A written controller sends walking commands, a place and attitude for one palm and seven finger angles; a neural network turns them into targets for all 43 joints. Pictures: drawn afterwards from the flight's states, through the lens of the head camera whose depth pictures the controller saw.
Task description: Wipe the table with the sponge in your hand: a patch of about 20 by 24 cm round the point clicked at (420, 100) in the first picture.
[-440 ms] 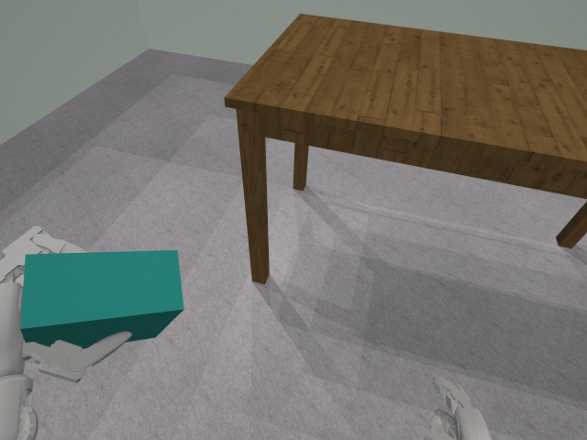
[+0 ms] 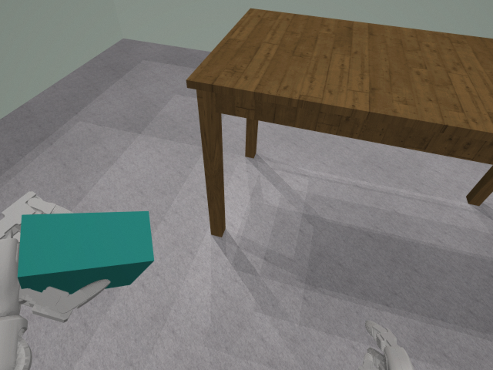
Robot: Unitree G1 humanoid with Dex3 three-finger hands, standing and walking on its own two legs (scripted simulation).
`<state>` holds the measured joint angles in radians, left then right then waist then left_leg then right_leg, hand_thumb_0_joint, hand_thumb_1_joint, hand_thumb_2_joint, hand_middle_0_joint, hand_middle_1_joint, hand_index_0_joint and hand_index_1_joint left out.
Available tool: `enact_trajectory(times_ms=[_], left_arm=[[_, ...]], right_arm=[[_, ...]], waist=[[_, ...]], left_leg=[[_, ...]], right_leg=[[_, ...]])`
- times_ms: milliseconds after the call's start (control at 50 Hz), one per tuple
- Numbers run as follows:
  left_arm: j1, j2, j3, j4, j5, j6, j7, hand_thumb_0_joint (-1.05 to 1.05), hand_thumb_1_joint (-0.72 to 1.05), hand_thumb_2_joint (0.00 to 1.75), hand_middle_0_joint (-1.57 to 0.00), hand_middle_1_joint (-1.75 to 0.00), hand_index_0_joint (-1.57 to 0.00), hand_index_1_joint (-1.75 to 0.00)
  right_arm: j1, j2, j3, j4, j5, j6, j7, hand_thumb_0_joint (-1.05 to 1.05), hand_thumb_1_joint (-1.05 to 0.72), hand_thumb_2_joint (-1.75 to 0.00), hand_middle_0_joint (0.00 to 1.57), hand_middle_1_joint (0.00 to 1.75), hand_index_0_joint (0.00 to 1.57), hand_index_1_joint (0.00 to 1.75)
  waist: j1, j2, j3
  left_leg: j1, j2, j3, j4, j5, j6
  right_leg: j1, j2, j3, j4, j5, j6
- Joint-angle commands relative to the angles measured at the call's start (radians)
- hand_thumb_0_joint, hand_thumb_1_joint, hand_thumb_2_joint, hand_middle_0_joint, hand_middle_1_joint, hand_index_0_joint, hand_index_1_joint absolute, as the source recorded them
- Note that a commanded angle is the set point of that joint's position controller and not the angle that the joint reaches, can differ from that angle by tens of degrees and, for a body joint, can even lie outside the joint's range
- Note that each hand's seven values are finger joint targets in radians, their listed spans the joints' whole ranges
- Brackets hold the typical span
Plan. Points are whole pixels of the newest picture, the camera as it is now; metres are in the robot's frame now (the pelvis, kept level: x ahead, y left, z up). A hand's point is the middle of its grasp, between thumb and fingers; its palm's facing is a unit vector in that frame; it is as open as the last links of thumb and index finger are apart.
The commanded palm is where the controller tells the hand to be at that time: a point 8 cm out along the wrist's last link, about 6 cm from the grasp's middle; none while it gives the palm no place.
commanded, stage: walk to a spot facing it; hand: left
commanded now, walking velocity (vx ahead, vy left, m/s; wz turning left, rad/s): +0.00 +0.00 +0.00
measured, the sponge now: (105, 254) +0.23 +0.20 +0.14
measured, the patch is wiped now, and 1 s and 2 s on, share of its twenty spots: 0.00 0.00 0.00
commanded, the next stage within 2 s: turn to face it in 0.36 s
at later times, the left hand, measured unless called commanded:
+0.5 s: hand (107, 220) +0.26 +0.21 +0.16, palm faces +0.40 -0.83 -0.38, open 10.3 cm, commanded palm +0.21 +0.25 +0.18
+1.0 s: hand (219, 177) +0.35 +0.07 +0.16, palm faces +0.08 -0.86 -0.51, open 10.3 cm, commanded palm +0.31 +0.14 +0.18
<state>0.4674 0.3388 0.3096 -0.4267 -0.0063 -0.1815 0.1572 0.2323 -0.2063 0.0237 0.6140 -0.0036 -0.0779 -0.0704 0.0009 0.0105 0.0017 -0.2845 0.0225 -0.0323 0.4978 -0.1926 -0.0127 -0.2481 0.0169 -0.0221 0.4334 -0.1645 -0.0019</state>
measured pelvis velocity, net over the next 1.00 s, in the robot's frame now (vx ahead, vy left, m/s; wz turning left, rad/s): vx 0.07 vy -0.08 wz -0.31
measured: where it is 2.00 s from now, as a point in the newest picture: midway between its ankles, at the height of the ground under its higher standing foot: outside the picture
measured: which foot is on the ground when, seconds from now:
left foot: down 0.00-0.88, up 0.90-1.00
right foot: down 0.00-0.64, up 0.66-0.86, down 0.88-1.00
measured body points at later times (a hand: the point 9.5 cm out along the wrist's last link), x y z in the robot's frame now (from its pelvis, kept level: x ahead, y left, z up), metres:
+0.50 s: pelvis +0.04 -0.02 -0.01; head +0.03 -0.03 +0.44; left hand +0.24 +0.25 +0.18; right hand +0.18 -0.26 -0.11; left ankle +0.05 +0.12 -0.73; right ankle +0.04 -0.12 -0.74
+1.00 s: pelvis +0.07 -0.08 -0.02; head +0.12 -0.11 +0.43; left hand +0.34 +0.12 +0.19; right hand +0.18 -0.33 -0.12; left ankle +0.07 +0.10 -0.66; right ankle +0.11 -0.13 -0.74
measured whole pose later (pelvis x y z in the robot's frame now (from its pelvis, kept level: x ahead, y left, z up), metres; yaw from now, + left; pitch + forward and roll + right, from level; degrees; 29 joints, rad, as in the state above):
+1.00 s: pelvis +0.07 -0.08 -0.02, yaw -18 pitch -1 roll +2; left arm 0.48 0.38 0.39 -0.55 -0.04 -0.19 0.13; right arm 0.13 -0.19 0.02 0.54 0.00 -0.02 0.00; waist -0.01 0.02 0.15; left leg -0.44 0.10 0.03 1.18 -0.49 -0.09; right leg -0.37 0.06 -0.08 0.66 -0.27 -0.13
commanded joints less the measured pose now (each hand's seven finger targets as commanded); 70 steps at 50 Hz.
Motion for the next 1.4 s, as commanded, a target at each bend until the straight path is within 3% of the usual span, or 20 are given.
enact_trajectory(times_ms=[0,180,280,340,440,480,520,560,600,640,660,740,820,840,860,880,900,960,1040,1380], left_arm=[[-0.077,0.166,0.110,-0.233,-0.010,-0.070,0.018,0.00,0.10,1.30,-1.20,-1.60,-1.20,-1.60],[-0.113,0.155,0.100,-0.237,0.001,-0.065,0.025,0.00,0.10,1.30,-1.20,-1.60,-1.20,-1.60],[-0.126,0.147,0.100,-0.220,0.005,-0.064,0.027,0.00,0.10,1.30,-1.20,-1.60,-1.20,-1.60],[-0.132,0.160,0.111,-0.219,0.006,-0.064,0.024,0.00,0.10,1.30,-1.20,-1.60,-1.20,-1.60],[-0.140,0.195,0.131,-0.217,0.003,-0.071,0.024,0.00,0.10,1.30,-1.20,-1.60,-1.20,-1.60],[-0.142,0.218,0.150,-0.236,-0.002,-0.085,0.026,0.00,0.10,1.30,-1.20,-1.60,-1.20,-1.60],[-0.106,0.226,0.180,-0.254,-0.009,-0.099,0.022,0.00,0.10,1.30,-1.20,-1.60,-1.20,-1.60],[-0.067,0.209,0.184,-0.270,-0.016,-0.103,0.020,0.00,0.10,1.30,-1.20,-1.60,-1.20,-1.60],[-0.069,0.203,0.177,-0.306,-0.028,-0.109,0.018,0.00,0.10,1.30,-1.20,-1.60,-1.20,-1.60],[-0.031,0.165,0.135,-0.286,-0.032,-0.112,0.001,0.00,0.10,1.30,-1.20,-1.60,-1.20,-1.60],[-0.077,0.161,0.114,-0.305,-0.017,-0.113,-0.002,0.00,0.10,1.30,-1.20,-1.60,-1.20,-1.60],[-0.122,0.175,0.120,-0.327,-0.013,-0.081,-0.007,0.00,0.10,1.30,-1.20,-1.60,-1.20,-1.60],[-0.091,0.187,0.155,-0.299,-0.023,-0.067,-0.016,0.00,0.10,1.30,-1.20,-1.60,-1.20,-1.60],[-0.061,0.209,0.181,-0.284,-0.020,-0.063,-0.015,0.00,0.10,1.30,-1.20,-1.60,-1.20,-1.60],[-0.060,0.239,0.202,-0.290,-0.015,-0.069,-0.010,0.00,0.10,1.30,-1.20,-1.60,-1.20,-1.60],[-0.008,0.261,0.251,-0.279,-0.043,-0.063,-0.002,0.00,0.10,1.30,-1.20,-1.60,-1.20,-1.60],[0.035,0.265,0.265,-0.298,-0.055,-0.060,0.004,0.00,0.10,1.30,-1.20,-1.60,-1.20,-1.60],[0.105,0.240,0.265,-0.352,-0.056,-0.085,0.009,0.00,0.10,1.30,-1.20,-1.60,-1.20,-1.60],[0.076,0.243,0.248,-0.329,-0.058,-0.090,0.013,0.00,0.10,1.30,-1.20,-1.60,-1.20,-1.60],[-0.032,0.222,0.166,-0.241,-0.030,-0.064,0.012,0.00,0.10,1.30,-1.20,-1.60,-1.20,-1.60]], right_arm=[[-0.100,-0.117,-0.047,-0.161,0.002,-0.050,-0.006,0.00,-0.90,-0.90,0.20,0.30,0.20,0.30],[-0.102,-0.125,-0.046,-0.163,-0.008,-0.045,-0.015,0.00,-0.90,-0.90,0.20,0.30,0.20,0.30],[-0.094,-0.125,-0.043,-0.159,-0.008,-0.043,-0.023,0.00,-0.90,-0.90,0.20,0.30,0.20,0.30],[-0.099,-0.125,-0.044,-0.163,-0.008,-0.041,-0.022,0.00,-0.90,-0.90,0.20,0.30,0.20,0.30],[-0.087,-0.109,-0.046,-0.157,-0.005,-0.036,-0.008,0.00,-0.90,-0.90,0.20,0.30,0.20,0.30],[-0.106,-0.101,-0.045,-0.166,-0.002,-0.039,0.003,0.00,-0.90,-0.90,0.20,0.30,0.20,0.30],[-0.098,-0.092,-0.040,-0.167,-0.003,-0.033,0.014,0.00,-0.90,-0.90,0.20,0.30,0.20,0.30],[-0.085,-0.085,-0.043,-0.172,-0.004,-0.019,0.017,0.00,-0.90,-0.90,0.20,0.30,0.20,0.30],[-0.078,-0.120,-0.068,-0.183,0.006,-0.017,0.011,0.00,-0.90,-0.90,0.20,0.30,0.20,0.30],[-0.070,-0.116,-0.070,-0.190,-0.007,-0.021,0.016,0.00,-0.90,-0.90,0.20,0.30,0.20,0.30],[-0.057,-0.107,-0.062,-0.179,-0.015,-0.027,0.024,0.00,-0.90,-0.90,0.20,0.30,0.20,0.30],[-0.063,-0.130,-0.072,-0.195,0.004,-0.040,0.050,0.00,-0.90,-0.90,0.20,0.30,0.20,0.30],[-0.071,-0.127,-0.068,-0.219,0.008,-0.037,0.064,0.00,-0.90,-0.90,0.20,0.30,0.20,0.30],[-0.070,-0.126,-0.072,-0.227,0.014,-0.032,0.067,0.00,-0.90,-0.90,0.20,0.30,0.20,0.30],[-0.079,-0.104,-0.069,-0.244,0.017,-0.025,0.066,0.00,-0.90,-0.90,0.20,0.30,0.20,0.30],[-0.102,-0.098,-0.076,-0.271,0.021,-0.020,0.066,0.00,-0.90,-0.90,0.20,0.30,0.20,0.30],[-0.115,-0.088,-0.074,-0.260,0.014,-0.007,0.063,0.00,-0.90,-0.90,0.20,0.30,0.20,0.30],[-0.123,-0.060,-0.044,-0.219,0.002,0.047,0.068,0.00,-0.90,-0.90,0.20,0.30,0.20,0.30],[-0.139,-0.085,-0.059,-0.194,0.000,0.064,0.054,0.00,-0.90,-0.90,0.20,0.30,0.20,0.30],[-0.115,-0.120,-0.071,-0.227,0.010,0.087,0.039,0.00,-0.90,-0.90,0.20,0.30,0.20,0.30]], waist=[[0.000,0.051,-0.106],[-0.009,0.085,-0.039],[-0.012,0.154,-0.036],[-0.009,0.143,-0.025],[-0.009,-0.126,-0.014],[0.003,-0.154,-0.031],[0.006,-0.113,-0.068],[-0.012,-0.089,-0.148],[-0.008,0.054,-0.200],[0.002,0.296,-0.135],[-0.003,0.221,-0.095],[0.002,0.239,-0.080],[0.010,0.214,-0.079],[0.017,0.147,-0.100],[0.017,-0.071,-0.124],[0.029,-0.281,-0.165],[0.022,-0.204,-0.150],[0.002,-0.043,-0.223],[0.001,-0.061,-0.198],[0.035,-0.113,-0.156]], left_leg=[[-0.051,0.042,-0.024,-0.120,-0.025,0.021],[-0.099,0.092,-0.069,-0.156,-0.422,0.059],[-0.077,0.181,-0.166,-0.190,-0.416,0.099],[-0.099,0.165,-0.113,-0.139,-0.380,0.090],[-0.189,0.021,0.089,0.189,-0.270,0.025],[-0.248,0.016,0.080,0.299,-0.252,-0.001],[-0.197,0.039,0.064,0.201,-0.267,-0.006],[-0.008,0.038,0.105,0.003,-0.050,-0.011],[0.260,0.187,0.008,-0.049,0.349,0.049],[0.370,0.408,-0.192,-0.081,0.618,0.166],[0.352,0.422,-0.183,-0.073,0.651,0.178],[0.297,0.330,0.132,-0.009,0.682,0.076],[0.131,0.315,0.198,0.140,0.511,0.037],[0.075,0.283,0.217,0.261,0.412,0.017],[-0.083,0.171,0.248,0.502,0.126,-0.023],[-0.255,0.022,0.163,0.716,-0.405,-0.062],[-0.265,0.058,0.014,0.775,-0.407,-0.066],[-0.338,0.065,-0.005,0.814,-0.255,-0.081],[-0.312,0.057,-0.004,0.728,-0.194,-0.083],[-0.058,-0.037,0.043,0.160,-0.277,0.001]], right_leg=[[0.106,-0.046,0.055,-0.066,-0.061,0.004],[-0.010,-0.038,0.088,-0.008,-0.356,-0.028],[-0.029,-0.001,0.019,0.131,-0.254,-0.024],[-0.021,-0.012,0.037,0.106,-0.256,-0.036],[0.018,-0.209,0.382,-0.082,-0.315,-0.150],[0.132,-0.288,0.477,-0.078,0.049,-0.217],[0.171,-0.265,0.377,0.025,0.428,-0.203],[0.139,-0.198,0.268,0.144,0.506,-0.131],[-0.089,-0.070,0.156,0.287,0.257,-0.025],[-0.343,-0.007,0.032,0.501,-0.389,0.027],[-0.357,-0.027,0.031,0.536,-0.393,0.028],[-0.216,-0.022,-0.079,0.348,-0.220,0.032],[0.026,0.009,-0.126,0.159,-0.076,0.026],[0.104,-0.029,-0.080,0.086,0.059,0.005],[0.216,-0.165,0.152,0.052,0.471,-0.071],[0.238,-0.324,0.491,-0.004,0.769,-0.167],[0.179,-0.345,0.498,-0.029,0.694,-0.130],[0.274,-0.271,0.355,0.027,0.592,-0.150],[0.189,-0.234,0.318,-0.035,0.449,-0.117],[0.042,-0.181,0.469,-0.271,-0.188,-0.053]])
